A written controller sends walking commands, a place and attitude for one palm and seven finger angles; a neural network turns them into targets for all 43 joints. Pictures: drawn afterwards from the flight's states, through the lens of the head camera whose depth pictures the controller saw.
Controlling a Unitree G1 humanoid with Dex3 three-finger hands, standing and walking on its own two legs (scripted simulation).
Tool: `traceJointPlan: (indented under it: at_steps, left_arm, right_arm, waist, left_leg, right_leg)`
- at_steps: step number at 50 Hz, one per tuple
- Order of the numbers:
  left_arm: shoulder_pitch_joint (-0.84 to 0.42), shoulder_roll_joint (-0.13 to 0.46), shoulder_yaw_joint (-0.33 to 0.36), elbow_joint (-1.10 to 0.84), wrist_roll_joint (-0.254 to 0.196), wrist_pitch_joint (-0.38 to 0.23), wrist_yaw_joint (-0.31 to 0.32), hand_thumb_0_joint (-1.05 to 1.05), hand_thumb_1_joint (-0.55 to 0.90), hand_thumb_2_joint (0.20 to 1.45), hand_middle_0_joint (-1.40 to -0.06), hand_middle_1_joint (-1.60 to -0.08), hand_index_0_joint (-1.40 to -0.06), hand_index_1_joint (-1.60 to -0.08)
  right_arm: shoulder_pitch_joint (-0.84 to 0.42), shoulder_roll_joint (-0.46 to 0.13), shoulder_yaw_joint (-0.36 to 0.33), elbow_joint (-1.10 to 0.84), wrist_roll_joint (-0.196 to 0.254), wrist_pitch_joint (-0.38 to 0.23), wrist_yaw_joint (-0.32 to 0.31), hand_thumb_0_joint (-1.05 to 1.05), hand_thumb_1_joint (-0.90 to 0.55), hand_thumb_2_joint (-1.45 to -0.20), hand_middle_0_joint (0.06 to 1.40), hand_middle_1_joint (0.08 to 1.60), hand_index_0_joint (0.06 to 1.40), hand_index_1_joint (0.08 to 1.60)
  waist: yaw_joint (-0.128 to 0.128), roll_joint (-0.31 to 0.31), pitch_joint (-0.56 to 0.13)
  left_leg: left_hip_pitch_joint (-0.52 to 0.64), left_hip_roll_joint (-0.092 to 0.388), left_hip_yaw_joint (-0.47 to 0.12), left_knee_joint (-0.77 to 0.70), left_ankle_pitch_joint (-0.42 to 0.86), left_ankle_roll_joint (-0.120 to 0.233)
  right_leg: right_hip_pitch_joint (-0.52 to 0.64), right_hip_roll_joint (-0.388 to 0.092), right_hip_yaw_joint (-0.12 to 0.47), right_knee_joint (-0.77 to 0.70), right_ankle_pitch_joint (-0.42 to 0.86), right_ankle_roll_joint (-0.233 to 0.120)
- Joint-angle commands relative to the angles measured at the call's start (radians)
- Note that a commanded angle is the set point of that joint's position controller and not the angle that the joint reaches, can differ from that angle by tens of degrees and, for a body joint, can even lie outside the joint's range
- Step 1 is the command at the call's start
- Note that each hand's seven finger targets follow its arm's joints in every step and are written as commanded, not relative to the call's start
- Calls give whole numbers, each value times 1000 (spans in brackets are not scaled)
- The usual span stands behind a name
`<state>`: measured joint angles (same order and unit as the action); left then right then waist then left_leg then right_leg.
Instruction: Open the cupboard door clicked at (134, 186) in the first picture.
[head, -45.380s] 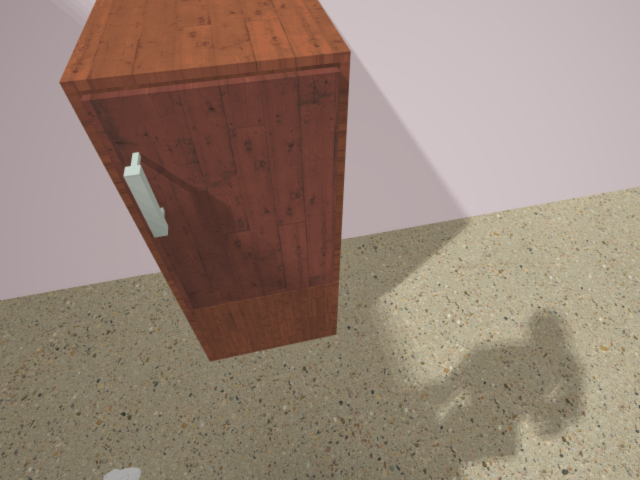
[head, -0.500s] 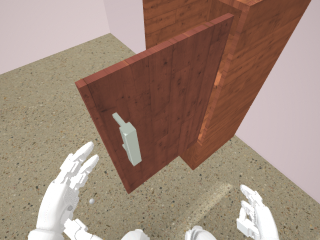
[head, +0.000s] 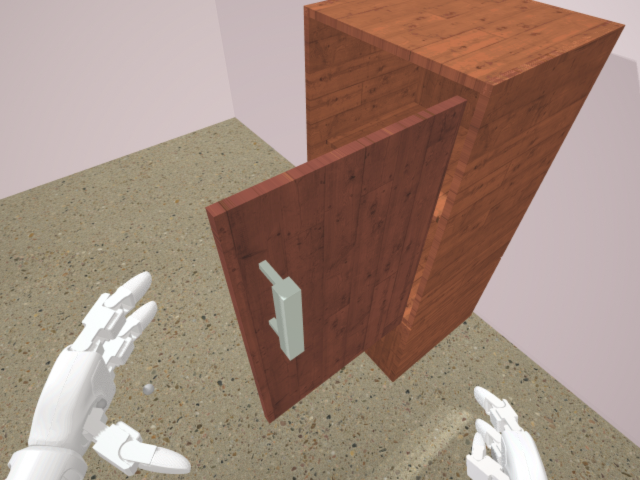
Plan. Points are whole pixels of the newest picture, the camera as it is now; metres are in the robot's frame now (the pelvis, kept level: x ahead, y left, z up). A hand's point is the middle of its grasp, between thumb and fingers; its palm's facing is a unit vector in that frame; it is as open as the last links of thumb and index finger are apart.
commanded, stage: draw the hand back to the body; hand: left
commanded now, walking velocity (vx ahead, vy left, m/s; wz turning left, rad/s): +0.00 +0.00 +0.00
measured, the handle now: (280, 310) +0.32 +0.09 +0.05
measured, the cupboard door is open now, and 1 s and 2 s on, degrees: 90 90 90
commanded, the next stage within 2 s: step back with the hand held close in 1.02 s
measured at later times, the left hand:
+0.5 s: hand (74, 320) +0.21 +0.25 +0.18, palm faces +0.38 -0.83 -0.41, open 10.7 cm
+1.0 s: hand (66, 314) +0.20 +0.24 +0.19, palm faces +0.43 -0.81 -0.40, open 7.5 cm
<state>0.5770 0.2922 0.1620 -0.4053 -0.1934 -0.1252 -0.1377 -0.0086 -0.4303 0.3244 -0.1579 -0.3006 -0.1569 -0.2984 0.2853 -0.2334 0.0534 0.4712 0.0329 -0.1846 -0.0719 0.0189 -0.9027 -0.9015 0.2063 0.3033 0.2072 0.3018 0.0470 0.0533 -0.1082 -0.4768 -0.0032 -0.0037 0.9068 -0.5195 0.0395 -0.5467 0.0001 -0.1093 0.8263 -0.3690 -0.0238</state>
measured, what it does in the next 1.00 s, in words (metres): stands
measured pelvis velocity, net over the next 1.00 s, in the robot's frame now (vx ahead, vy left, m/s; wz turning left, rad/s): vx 0.01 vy -0.01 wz -0.02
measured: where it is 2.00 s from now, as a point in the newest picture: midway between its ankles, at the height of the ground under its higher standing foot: outside the picture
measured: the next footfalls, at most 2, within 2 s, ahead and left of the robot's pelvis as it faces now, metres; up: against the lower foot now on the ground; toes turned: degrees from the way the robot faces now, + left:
none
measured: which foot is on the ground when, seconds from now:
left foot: down 0.00-1.00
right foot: down 0.00-1.00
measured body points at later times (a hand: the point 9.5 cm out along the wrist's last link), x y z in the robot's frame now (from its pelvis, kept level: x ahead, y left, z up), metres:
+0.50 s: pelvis +0.02 +0.00 +0.04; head +0.01 -0.01 +0.49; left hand +0.18 +0.29 +0.20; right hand +0.20 -0.21 -0.04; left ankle -0.03 +0.09 -0.70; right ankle +0.03 -0.11 -0.70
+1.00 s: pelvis +0.01 -0.01 +0.05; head -0.01 -0.03 +0.49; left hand +0.17 +0.29 +0.22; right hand +0.20 -0.23 -0.04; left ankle -0.03 +0.09 -0.70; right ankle +0.03 -0.11 -0.70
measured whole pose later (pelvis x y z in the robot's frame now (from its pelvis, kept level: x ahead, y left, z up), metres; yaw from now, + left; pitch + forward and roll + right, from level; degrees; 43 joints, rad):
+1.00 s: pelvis +0.01 -0.01 +0.05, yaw -1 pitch -5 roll -1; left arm 0.47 0.33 0.32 -0.38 -0.05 -0.08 0.11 0.02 0.89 0.89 -0.21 -0.30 -0.21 -0.30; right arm 0.20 -0.23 0.03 0.65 -0.01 -0.12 -0.06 0.02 -0.90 -0.90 0.21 0.30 0.21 0.30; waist 0.08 0.07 0.04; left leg -0.02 0.00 0.02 0.41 -0.30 0.02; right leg -0.11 0.03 -0.07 0.38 -0.18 -0.04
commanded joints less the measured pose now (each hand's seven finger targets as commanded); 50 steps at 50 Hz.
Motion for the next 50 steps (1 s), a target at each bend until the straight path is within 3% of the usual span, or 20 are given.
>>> traceJointPlan:
  at_steps: [1,6,11,15,22,32,34,37,45,50]
  left_arm:
    - [16,89,40,-261,112,7,193,0,-185,435,-161,-300,-161,-300]
    - [-18,147,85,-250,154,18,261,0,-10,510,-168,-300,-168,-300]
    - [-80,171,123,-250,168,11,285,0,165,585,-174,-300,-174,-300]
    - [-97,167,140,-258,169,0,287,0,305,645,-179,-300,-179,-300]
    - [-95,193,214,-208,158,-6,279,0,550,750,-187,-300,-187,-300]
    - [-216,251,307,-232,145,-24,276,0,900,900,-200,-300,-200,-300]
    - [-184,207,272,-176,143,-19,269,0,900,900,-200,-300,-200,-300]
    - [-180,190,253,-145,140,-15,262,0,900,900,-200,-300,-200,-300]
    - [-207,242,291,-216,147,-32,272,0,900,900,-200,-300,-200,-300]
    - [-208,232,286,-178,145,-29,271,0,900,900,-200,-300,-200,-300]
  right_arm:
    - [-84,-90,-50,-154,-14,-42,-27,0,-900,-900,200,300,200,300]
    - [-113,-98,-47,-114,-21,-28,-34,0,-900,-900,200,300,200,300]
    - [-135,-101,-43,-83,-26,-32,-39,0,-900,-900,200,300,200,300]
    - [-143,-98,-43,-56,-30,-39,-30,0,-900,-900,200,300,200,300]
    - [-169,-102,-54,-22,-36,-26,-15,0,-900,-900,200,300,200,300]
    - [-197,-99,-61,2,-39,-1,-5,0,-900,-900,200,300,200,300]
    - [-195,-99,-62,7,-38,5,-1,0,-900,-900,200,300,200,300]
    - [-204,-105,-67,7,-34,17,2,0,-900,-900,200,300,200,300]
    - [-216,-95,-68,4,-39,8,-4,0,-900,-900,200,300,200,300]
    - [-220,-91,-67,16,-37,5,-5,0,-900,-900,200,300,200,300]
  waist:
    - [-3,23,-6]
    - [-1,-17,18]
    - [4,9,33]
    - [9,49,29]
    - [23,-10,46]
    - [26,58,28]
    - [22,19,63]
    - [20,-10,88]
    - [29,22,28]
    - [26,9,84]
  left_leg:
    - [-23,18,-41,-281,282,-35]
    - [73,30,-40,-350,340,-31]
    - [155,35,-44,-426,379,-37]
    - [224,39,-43,-469,484,-51]
    - [274,47,-29,-517,609,-57]
    - [340,38,-11,-549,617,-48]
    - [337,40,-8,-555,596,-42]
    - [332,41,-6,-566,548,-32]
    - [353,27,-2,-565,520,-24]
    - [344,27,1,-571,477,-22]
  right_leg:
    - [232,-19,81,-202,126,-15]
    - [301,-16,68,-263,161,-9]
    - [365,-17,67,-315,184,-9]
    - [414,-16,66,-345,238,-7]
    - [501,-13,70,-395,348,-8]
    - [551,-15,88,-447,389,-9]
    - [534,-13,85,-460,374,-6]
    - [528,-12,87,-473,349,-4]
    - [560,-14,102,-479,352,-7]
    - [531,-13,106,-499,315,-6]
